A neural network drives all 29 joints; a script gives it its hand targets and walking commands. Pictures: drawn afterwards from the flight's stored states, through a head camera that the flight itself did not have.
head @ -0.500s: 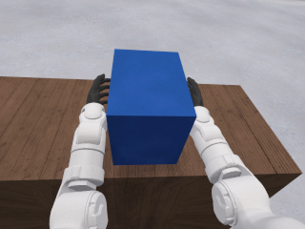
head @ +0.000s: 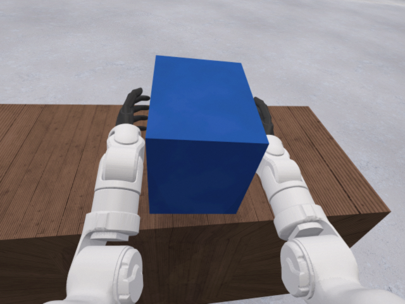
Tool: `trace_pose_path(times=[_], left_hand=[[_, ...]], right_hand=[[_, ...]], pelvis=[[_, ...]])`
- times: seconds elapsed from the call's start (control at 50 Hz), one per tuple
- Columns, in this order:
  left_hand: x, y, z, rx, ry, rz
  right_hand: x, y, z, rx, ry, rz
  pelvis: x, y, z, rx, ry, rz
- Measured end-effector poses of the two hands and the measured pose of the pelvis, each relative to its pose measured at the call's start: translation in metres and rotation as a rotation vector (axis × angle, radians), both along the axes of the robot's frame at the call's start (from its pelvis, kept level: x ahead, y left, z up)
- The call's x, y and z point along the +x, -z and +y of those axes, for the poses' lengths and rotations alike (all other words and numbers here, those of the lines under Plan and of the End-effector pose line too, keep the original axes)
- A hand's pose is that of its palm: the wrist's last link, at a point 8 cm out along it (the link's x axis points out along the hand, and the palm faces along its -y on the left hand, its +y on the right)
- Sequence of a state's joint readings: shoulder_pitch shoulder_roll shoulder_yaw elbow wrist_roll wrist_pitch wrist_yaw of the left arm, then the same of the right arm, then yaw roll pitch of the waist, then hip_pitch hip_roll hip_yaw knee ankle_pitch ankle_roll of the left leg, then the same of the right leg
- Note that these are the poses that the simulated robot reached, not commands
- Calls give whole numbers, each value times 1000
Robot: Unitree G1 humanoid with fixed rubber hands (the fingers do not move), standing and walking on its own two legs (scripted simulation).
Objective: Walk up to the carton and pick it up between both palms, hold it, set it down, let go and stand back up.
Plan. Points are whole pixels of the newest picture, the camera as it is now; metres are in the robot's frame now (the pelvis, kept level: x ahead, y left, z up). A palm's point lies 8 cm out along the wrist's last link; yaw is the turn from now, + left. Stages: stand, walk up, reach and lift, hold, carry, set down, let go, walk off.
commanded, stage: reach and lift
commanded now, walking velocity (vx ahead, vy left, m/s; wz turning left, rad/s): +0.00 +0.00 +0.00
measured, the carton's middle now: (196, 136) +0.39 +0.00 +0.16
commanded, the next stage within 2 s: hold in 0.52 s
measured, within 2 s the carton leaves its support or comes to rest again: neither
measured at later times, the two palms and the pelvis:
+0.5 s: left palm (127, 123) +0.40 +0.14 +0.18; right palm (262, 129) +0.40 -0.13 +0.18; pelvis +0.02 +0.00 +0.00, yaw +1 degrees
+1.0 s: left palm (126, 122) +0.38 +0.13 +0.20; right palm (267, 127) +0.39 -0.13 +0.19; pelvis +0.02 +0.00 +0.00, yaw +1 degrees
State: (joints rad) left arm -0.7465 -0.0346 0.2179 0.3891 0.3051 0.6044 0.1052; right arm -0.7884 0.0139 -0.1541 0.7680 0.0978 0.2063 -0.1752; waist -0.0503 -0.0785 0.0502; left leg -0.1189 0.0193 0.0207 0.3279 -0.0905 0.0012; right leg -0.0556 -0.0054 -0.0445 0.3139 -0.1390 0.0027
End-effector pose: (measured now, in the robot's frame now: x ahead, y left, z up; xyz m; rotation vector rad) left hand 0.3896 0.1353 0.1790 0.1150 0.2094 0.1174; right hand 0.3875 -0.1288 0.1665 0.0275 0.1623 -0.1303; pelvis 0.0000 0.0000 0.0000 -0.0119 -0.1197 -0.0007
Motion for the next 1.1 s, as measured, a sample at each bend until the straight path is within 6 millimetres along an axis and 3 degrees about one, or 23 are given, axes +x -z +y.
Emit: trace_pose_path(times=[0.68,1.1], left_hand=[[5,-8,-2,-20,6,-22],[-12,-22,1,-34,-10,-34]], right_hand=[[8,-15,-4,21,-5,-27],[-4,-30,-1,28,-21,-40]], pelvis=[[24,1,-1,-4,-16,-31],[17,2,-3,-4,-12,-50]])
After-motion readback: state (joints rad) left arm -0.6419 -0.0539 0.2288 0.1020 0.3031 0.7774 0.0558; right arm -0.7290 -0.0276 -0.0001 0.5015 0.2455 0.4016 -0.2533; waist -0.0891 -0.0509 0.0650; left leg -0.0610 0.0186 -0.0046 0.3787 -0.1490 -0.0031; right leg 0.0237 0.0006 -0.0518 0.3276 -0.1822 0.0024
